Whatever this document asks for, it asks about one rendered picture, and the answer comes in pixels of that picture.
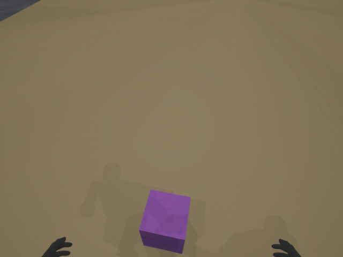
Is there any carton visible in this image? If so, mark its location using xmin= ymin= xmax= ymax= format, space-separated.
xmin=139 ymin=190 xmax=191 ymax=254

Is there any robot right hand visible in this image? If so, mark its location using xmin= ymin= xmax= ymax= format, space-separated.
xmin=272 ymin=239 xmax=301 ymax=257

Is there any robot left hand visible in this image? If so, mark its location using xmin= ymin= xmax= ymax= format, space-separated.
xmin=42 ymin=237 xmax=72 ymax=257

